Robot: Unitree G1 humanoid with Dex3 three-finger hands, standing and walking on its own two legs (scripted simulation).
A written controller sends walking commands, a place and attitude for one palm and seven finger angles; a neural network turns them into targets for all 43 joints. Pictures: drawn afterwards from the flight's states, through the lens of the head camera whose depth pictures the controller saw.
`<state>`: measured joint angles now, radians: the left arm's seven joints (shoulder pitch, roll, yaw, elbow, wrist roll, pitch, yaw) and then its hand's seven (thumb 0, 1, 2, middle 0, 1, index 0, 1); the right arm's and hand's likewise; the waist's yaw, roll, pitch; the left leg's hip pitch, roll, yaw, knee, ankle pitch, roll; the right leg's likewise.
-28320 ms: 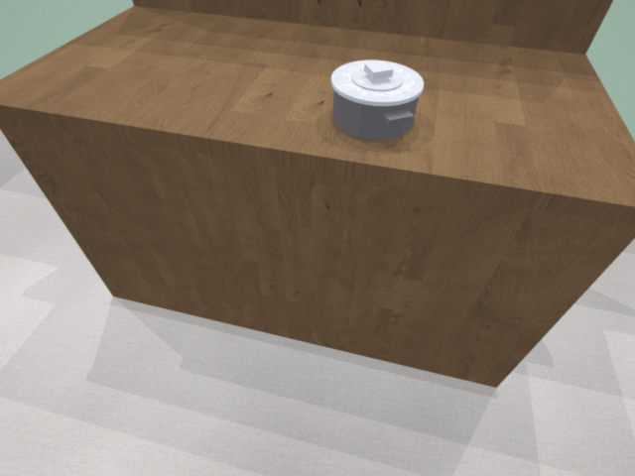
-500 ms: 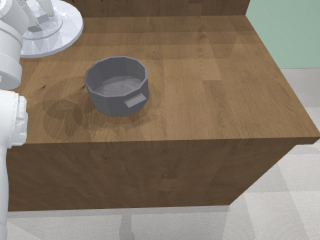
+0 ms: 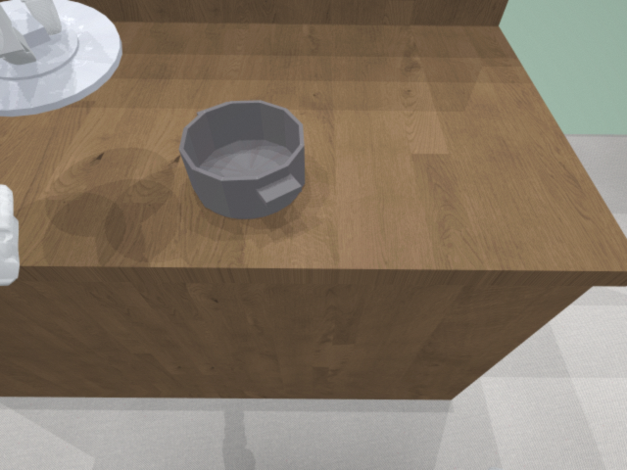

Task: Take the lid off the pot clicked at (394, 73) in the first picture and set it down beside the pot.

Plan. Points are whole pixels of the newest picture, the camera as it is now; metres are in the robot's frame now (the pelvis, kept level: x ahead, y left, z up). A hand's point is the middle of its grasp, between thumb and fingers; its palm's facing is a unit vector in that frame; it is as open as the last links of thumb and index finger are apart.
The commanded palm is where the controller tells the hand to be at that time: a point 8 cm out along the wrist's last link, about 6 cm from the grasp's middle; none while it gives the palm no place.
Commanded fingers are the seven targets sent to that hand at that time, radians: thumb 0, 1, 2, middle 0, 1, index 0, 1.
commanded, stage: move the lid sideways beside the pot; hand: left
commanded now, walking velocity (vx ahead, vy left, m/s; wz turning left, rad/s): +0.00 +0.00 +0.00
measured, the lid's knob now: (16, 31) +0.50 +0.29 +0.28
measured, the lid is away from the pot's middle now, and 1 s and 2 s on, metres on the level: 0.21 0.23 0.24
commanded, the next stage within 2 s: lower the lid onto the table in 0.74 s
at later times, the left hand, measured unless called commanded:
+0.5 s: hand out of the picture +0.47 +0.34 +0.30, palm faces -0.17 -0.13 -0.98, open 7.1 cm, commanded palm +0.48 +0.32 +0.38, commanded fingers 0.00 0.67 0.94 -0.81 -1.07 -0.87 -1.08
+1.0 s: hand out of the picture +0.49 +0.30 +0.29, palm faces -0.21 -0.22 -0.95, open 7.1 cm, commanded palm +0.50 +0.31 +0.36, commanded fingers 0.00 0.67 0.94 -0.81 -1.07 -0.87 -1.08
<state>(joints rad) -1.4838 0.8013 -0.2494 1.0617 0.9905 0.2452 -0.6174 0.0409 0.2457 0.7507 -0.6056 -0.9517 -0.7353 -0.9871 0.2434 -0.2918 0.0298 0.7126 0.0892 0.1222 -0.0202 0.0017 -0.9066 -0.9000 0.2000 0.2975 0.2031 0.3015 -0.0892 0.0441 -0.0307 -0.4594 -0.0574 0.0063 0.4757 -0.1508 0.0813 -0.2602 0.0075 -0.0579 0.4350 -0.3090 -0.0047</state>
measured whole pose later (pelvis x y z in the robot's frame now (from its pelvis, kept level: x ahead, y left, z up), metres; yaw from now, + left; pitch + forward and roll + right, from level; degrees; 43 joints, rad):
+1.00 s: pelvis +0.01 +0.00 +0.00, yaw -1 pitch +10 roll -2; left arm -1.58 0.88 -0.21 1.26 1.03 0.26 -0.60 0.04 0.25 0.75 -0.60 -0.95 -0.74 -0.99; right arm 0.29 -0.31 0.04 0.73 0.09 0.11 -0.03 0.00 -0.91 -0.90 0.20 0.30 0.20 0.30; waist -0.13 0.04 -0.04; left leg -0.49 -0.05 0.02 0.48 -0.17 0.08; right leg -0.29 0.01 -0.04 0.43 -0.31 0.00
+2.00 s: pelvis +0.00 +0.00 +0.00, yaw -1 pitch +10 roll -2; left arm -1.41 0.88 -0.17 1.27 1.00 0.18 -0.57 0.03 0.26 0.75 -0.60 -0.95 -0.74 -0.99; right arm 0.31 -0.31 0.03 0.73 0.09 0.10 -0.04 0.00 -0.91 -0.90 0.20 0.30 0.20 0.30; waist -0.13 0.03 -0.04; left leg -0.52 -0.04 0.02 0.54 -0.19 0.08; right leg -0.31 0.03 -0.04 0.46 -0.32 0.00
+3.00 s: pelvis +0.00 +0.02 -0.01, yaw -2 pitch +12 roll -4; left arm -1.32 0.85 -0.16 1.31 0.99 0.05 -0.52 0.03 0.26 0.75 -0.59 -0.95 -0.73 -0.99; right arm 0.34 -0.31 0.02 0.74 0.09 0.09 -0.08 0.00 -0.90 -0.90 0.20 0.30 0.21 0.30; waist -0.14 0.02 -0.06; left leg -0.63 -0.03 0.03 0.63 -0.22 0.10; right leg -0.42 0.03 -0.03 0.54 -0.34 0.01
